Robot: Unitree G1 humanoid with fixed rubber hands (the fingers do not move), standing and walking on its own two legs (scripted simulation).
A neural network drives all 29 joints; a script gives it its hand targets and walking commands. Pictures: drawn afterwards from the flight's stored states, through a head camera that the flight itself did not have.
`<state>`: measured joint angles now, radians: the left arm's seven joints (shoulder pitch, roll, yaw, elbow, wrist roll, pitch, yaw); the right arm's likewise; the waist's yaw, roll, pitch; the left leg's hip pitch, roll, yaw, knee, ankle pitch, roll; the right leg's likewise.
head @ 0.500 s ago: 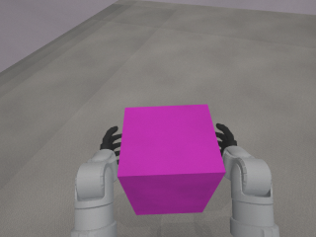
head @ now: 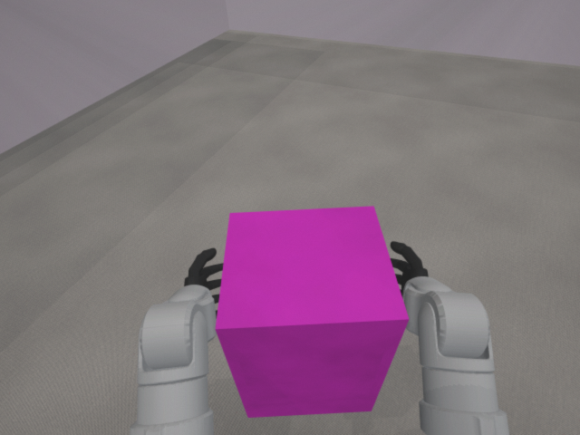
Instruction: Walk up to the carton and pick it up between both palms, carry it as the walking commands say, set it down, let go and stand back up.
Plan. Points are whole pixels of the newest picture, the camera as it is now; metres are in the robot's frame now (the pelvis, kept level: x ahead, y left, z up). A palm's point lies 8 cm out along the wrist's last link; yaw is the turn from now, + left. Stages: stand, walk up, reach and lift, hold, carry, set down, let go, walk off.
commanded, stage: carry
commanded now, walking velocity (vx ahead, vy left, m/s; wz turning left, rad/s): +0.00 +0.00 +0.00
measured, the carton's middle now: (306, 320) +0.28 +0.00 +0.03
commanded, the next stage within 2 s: hold in 1.30 s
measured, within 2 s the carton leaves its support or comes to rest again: neither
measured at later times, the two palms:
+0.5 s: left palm (177, 313) +0.26 +0.17 +0.08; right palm (393, 301) +0.27 -0.11 +0.08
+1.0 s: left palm (173, 292) +0.30 +0.18 +0.08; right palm (374, 280) +0.31 -0.10 +0.07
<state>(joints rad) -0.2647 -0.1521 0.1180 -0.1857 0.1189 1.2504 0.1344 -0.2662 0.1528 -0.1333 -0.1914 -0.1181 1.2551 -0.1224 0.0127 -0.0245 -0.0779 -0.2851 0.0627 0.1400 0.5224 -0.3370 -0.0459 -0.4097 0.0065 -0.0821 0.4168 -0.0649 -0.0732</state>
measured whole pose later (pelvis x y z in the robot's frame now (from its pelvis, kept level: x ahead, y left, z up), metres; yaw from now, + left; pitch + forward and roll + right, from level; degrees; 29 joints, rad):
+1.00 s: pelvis +0.02 +0.04 +0.00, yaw +0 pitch +3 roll +0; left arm -0.26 -0.15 0.12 -0.17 0.12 1.19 0.13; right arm -0.27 0.15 -0.13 -0.18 -0.12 1.20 -0.12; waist 0.02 0.00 -0.07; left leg -0.32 0.05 0.13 0.55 -0.28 0.00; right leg -0.43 -0.02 -0.08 0.48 -0.10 -0.04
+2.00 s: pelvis +0.03 +0.02 -0.01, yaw +10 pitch -1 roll +0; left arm -0.46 -0.15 0.41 0.66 0.34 0.44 -0.05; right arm -0.38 0.19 -0.31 0.52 -0.30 0.53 -0.09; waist -0.03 0.05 0.07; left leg -0.28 -0.02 -0.08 0.60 -0.30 0.00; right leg -0.33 0.06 -0.03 0.53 -0.19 -0.05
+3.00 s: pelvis -0.02 -0.01 -0.08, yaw +11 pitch +26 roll +2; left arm -0.64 0.01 0.09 0.78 0.08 -0.04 0.15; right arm -0.53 0.03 -0.18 0.64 -0.06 -0.01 -0.20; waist -0.05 0.02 0.12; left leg -1.13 -0.06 -0.07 1.03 -0.35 0.00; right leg -1.20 0.05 0.00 0.98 -0.23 -0.05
